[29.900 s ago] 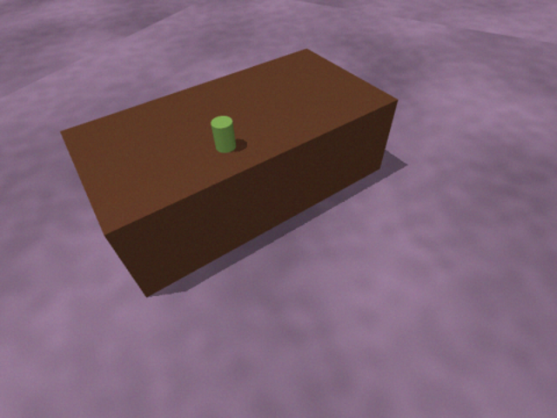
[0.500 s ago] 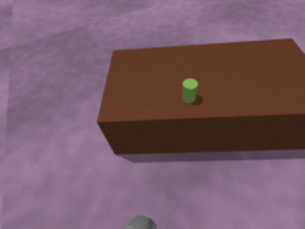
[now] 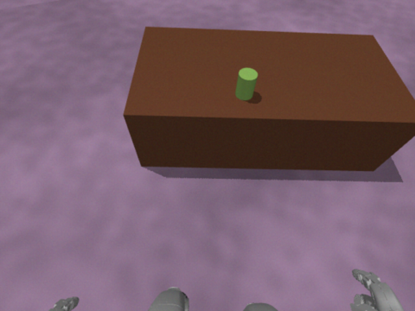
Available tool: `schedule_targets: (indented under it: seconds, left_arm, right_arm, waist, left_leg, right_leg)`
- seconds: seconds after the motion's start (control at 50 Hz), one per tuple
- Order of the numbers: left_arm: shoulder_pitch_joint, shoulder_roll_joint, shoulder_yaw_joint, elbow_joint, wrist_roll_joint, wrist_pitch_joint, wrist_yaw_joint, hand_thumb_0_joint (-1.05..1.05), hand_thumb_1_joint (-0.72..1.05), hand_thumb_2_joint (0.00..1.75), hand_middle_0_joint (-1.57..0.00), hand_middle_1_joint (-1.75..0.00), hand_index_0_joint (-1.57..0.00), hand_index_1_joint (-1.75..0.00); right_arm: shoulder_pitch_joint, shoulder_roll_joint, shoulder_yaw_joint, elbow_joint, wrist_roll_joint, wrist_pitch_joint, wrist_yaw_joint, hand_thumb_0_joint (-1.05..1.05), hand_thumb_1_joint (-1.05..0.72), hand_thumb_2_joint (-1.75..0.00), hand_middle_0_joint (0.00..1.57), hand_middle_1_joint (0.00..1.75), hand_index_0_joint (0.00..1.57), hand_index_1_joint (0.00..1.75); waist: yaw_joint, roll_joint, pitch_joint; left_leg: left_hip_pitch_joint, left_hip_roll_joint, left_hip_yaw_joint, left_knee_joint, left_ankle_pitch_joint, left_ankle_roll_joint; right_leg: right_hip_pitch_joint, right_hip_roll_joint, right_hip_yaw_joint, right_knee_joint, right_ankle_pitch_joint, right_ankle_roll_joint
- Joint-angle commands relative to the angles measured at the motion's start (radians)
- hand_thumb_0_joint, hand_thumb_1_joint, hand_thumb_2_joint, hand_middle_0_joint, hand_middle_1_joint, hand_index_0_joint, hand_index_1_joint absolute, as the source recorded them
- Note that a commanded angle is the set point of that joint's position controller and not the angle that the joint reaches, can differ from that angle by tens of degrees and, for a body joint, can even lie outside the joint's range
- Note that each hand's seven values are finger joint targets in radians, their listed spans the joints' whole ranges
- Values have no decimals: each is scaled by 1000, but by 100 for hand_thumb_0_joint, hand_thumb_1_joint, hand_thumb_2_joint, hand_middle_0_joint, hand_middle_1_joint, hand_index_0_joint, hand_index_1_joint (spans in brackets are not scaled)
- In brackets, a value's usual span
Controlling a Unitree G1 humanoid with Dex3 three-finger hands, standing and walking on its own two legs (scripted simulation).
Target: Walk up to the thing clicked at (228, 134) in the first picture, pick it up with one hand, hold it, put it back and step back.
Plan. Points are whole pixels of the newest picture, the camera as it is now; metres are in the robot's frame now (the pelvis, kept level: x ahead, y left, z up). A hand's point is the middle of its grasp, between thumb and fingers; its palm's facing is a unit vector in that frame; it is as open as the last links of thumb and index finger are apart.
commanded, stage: step back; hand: right
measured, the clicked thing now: (246, 84) +1.00 -0.12 -0.28
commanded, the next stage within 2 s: stand in 1.54 s
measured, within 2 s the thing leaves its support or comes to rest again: neither
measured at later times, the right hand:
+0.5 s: hand out of the picture -0.09 -0.27 -0.14, palm faces -0.12 +0.91 -0.40, open 7.3 cm
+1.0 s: hand out of the picture -0.05 -0.27 -0.13, palm faces -0.09 +0.92 -0.38, open 7.3 cm
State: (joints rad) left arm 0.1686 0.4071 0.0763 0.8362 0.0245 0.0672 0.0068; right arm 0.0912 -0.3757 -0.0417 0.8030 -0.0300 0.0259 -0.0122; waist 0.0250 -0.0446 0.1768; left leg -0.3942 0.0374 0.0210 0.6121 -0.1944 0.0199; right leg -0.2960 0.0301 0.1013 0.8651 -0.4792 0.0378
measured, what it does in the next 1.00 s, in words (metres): walks backwards: right foot, then left foot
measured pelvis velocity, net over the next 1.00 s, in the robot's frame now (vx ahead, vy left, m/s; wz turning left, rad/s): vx -0.16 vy -0.02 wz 0.07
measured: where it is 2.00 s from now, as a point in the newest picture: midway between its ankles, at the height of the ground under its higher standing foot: outside the picture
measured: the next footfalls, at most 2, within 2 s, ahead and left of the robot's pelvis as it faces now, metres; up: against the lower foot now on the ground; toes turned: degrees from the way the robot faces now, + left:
right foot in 0.06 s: -0.02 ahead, -0.14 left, +0.00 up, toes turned +2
left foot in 0.38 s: -0.09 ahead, +0.09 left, +0.00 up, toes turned +4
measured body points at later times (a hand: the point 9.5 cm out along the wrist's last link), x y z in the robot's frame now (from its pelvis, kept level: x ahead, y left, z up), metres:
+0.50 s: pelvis -0.15 -0.02 +0.00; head -0.13 +0.01 +0.45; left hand -0.07 +0.31 -0.12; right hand -0.08 -0.32 -0.11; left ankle -0.16 +0.09 -0.72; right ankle -0.10 -0.15 -0.69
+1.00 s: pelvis -0.16 -0.02 +0.00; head -0.15 +0.00 +0.45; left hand -0.13 +0.30 -0.13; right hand -0.05 -0.32 -0.11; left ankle -0.13 +0.09 -0.72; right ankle -0.17 -0.16 -0.71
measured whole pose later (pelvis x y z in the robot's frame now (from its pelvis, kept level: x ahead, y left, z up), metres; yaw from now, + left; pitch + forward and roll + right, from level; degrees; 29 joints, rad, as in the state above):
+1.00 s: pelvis -0.16 -0.02 +0.00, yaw +4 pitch -2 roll +0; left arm 0.23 0.40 0.04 0.99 0.03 0.01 -0.02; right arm 0.19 -0.35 -0.06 0.97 -0.04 -0.03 0.02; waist 0.02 -0.04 0.05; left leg -0.28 -0.01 0.04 0.59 -0.27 0.04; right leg -0.27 -0.04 0.02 0.76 -0.48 -0.01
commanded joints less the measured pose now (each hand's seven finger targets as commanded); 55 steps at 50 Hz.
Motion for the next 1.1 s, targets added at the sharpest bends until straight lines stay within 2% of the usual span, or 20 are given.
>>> schedule_targets:
  seconds: [0.0, 0.04, 0.06, 0.08, 0.1, 0.18, 0.28, 0.34, 0.38, 0.4, 0.42, 0.48, 0.58, 0.62, 0.66, 0.7, 0.86, 0.9, 0.94, 1.08]
  left_arm:
    - [100, 144, 41, -28, 5, -37, 1, 0, 90, 90, -20, -30, -20, -30]
    - [177, 173, 52, 7, 16, -42, 1, 0, 90, 90, -20, -30, -20, -30]
    - [164, 245, 75, -4, 31, -44, -2, 0, 90, 90, -20, -30, -20, -30]
    - [58, 357, 99, -45, 29, -35, -5, 0, 90, 90, -20, -30, -20, -30]
    - [-52, 363, 97, -85, 28, -39, 1, 0, 90, 90, -20, -30, -20, -30]
    - [-115, 194, 62, -103, 22, -43, 12, 0, 90, 90, -20, -30, -20, -30]
    - [-25, 209, 69, -104, 41, -35, 17, 0, 90, 90, -20, -30, -20, -30]
    - [-13, 203, 55, -95, 19, -16, 2, 0, 90, 90, -20, -30, -20, -30]
    - [82, 99, 20, -84, 2, -12, -5, 0, 90, 90, -20, -30, -20, -30]
    - [-23, 173, 38, -83, 6, -18, 7, 0, 90, 90, -20, -30, -20, -30]
    - [-80, 216, 48, -80, 8, -20, 1, 0, 90, 90, -20, -30, -20, -30]
    - [-6, 183, 43, -28, -4, -30, -25, 0, 90, 90, -20, -30, -20, -30]
    - [-39, 152, 35, -7, 8, -61, -31, 0, 90, 90, -20, -30, -20, -30]
    - [50, 140, 33, 50, 16, -87, -15, 0, 90, 90, -20, -30, -20, -30]
    - [129, 228, 62, 78, 35, -114, 0, 0, 90, 90, -20, -30, -20, -30]
    - [-12, 305, 76, 33, 26, -115, -1, 0, 90, 90, -20, -30, -20, -30]
    - [-57, 191, 10, 35, 10, -105, -16, 0, 90, 90, -20, -30, -20, -30]
    - [-30, 108, -21, 31, -9, -95, -19, 0, 90, 90, -20, -30, -20, -30]
    - [-16, 202, 11, 55, -2, -89, -9, 0, 90, 90, -20, -30, -20, -30]
    - [35, 148, 11, 89, -5, -97, -12, 0, 90, 90, -20, -30, -20, -30]
  right_arm:
    - [39, -295, -86, -49, 1, 10, -13, 0, -90, -90, 20, 30, 20, 30]
    - [-9, -263, -72, -59, 10, 18, -7, 0, -90, -90, 20, 30, 20, 30]
    - [-12, -205, -59, -78, 13, 15, -6, 0, -90, -90, 20, 30, 20, 30]
    - [-50, -188, -63, -92, 16, 14, -25, 0, -90, -90, 20, 30, 20, 30]
    - [-10, -228, -81, -66, 16, 17, -34, 0, -90, -90, 20, 30, 20, 30]
    - [72, -188, -52, -9, 25, 6, -23, 0, -90, -90, 20, 30, 20, 30]
    - [98, -171, -40, -11, 7, -27, -22, 0, -90, -90, 20, 30, 20, 30]
    - [187, -167, -57, 57, -6, -44, -25, 0, -90, -90, 20, 30, 20, 30]
    - [135, -283, -87, 47, -32, -49, -26, 0, -90, -90, 20, 30, 20, 30]
    - [102, -367, -93, 25, -21, -49, -19, 0, -90, -90, 20, 30, 20, 30]
    - [17, -359, -95, 11, -20, -57, -22, 0, -90, -90, 20, 30, 20, 30]
    - [-13, -237, -55, 24, -21, -75, -23, 0, -90, -90, 20, 30, 20, 30]
    - [82, -260, -74, 58, -27, -57, -1, 0, -90, -90, 20, 30, 20, 30]
    - [55, -232, -66, 52, -14, -42, 7, 0, -90, -90, 20, 30, 20, 30]
    - [59, -133, -39, 24, 1, -47, 9, 0, -90, -90, 20, 30, 20, 30]
    - [64, -195, -60, 48, -8, -53, 1, 0, -90, -90, 20, 30, 20, 30]
    - [127, -165, -71, 116, -4, -73, 20, 0, -90, -90, 20, 30, 20, 30]
    - [141, -246, -83, 118, -14, -83, 9, 0, -90, -90, 20, 30, 20, 30]
    - [105, -324, -103, 109, -12, -78, 10, 0, -90, -90, 20, 30, 20, 30]
    - [34, -237, -77, 104, -11, -81, 5, 0, -90, -90, 20, 30, 20, 30]
  waist:
    - [-19, 270, -312]
    - [29, 188, -323]
    - [26, -25, -259]
    - [58, -247, -187]
    - [24, -274, -120]
    - [-37, -85, -132]
    - [21, -191, -220]
    - [-1, -133, -252]
    - [37, 202, -230]
    - [-25, 216, -185]
    - [-18, 219, -113]
    - [30, 179, -120]
    - [-45, 233, -121]
    - [8, 200, -161]
    - [35, -70, -216]
    - [17, -74, -110]
    - [-52, -68, -121]
    - [-58, 172, -151]
    - [-51, 158, -108]
    - [-19, 231, -178]
  left_leg:
    - [249, 204, -236, -95, 225, 179]
    - [108, 158, -206, -31, 67, 107]
    - [-96, 10, -158, 120, -153, 39]
    - [-105, -128, -83, 354, -403, -18]
    - [-44, -74, -156, 523, -419, -30]
    - [-64, -161, -146, 572, -257, -23]
    - [-66, -60, -49, 102, -295, -37]
    - [188, -87, -1, -299, -81, -10]
    - [380, 210, -486, -336, -190, 92]
    - [104, 357, -605, -373, -375, 225]
    - [-89, 379, -636, -425, -465, 253]
    - [36, 161, -267, -289, -173, 123]
    - [109, 140, -274, -293, -397, 120]
    - [65, 112, -199, -169, -301, 96]
    - [-156, -29, -74, 151, -226, 7]
    - [-112, 1, -112, 247, -356, -24]
    - [295, -46, -11, -138, -88, -2]
    - [353, 194, -409, -332, -333, 82]
    - [169, 330, -559, -420, -535, 220]
    - [173, 177, -219, -258, 27, 112]
  right_leg:
    - [61, -5, -94, -349, 127, -33]
    - [166, -46, -31, -450, 210, -78]
    - [159, -204, 237, -493, 136, -129]
    - [-68, -397, 419, -588, 139, -289]
    - [-237, -471, 494, -626, 126, -346]
    - [-79, -213, 52, -437, 464, -203]
    - [221, -239, 86, -358, 390, -209]
    - [135, -209, 50, -213, 331, -170]
    - [-292, -37, -70, 23, -55, -68]
    - [-198, -72, -19, 91, -105, -46]
    - [-89, -101, 33, 163, -71, -50]
    - [-77, -59, -11, 58, 74, -58]
    - [-8, -22, -115, -281, -6, -52]
    - [172, -13, -126, -530, 140, -72]
    - [379, -217, 250, -598, 118, -138]
    - [96, -421, 422, -612, -119, -283]
    - [-116, -193, 21, -428, 133, -146]
    - [-258, -55, -87, -194, 18, -76]
    - [-171, -74, -48, 15, -83, -69]
    - [-4, -61, -111, -235, 86, -59]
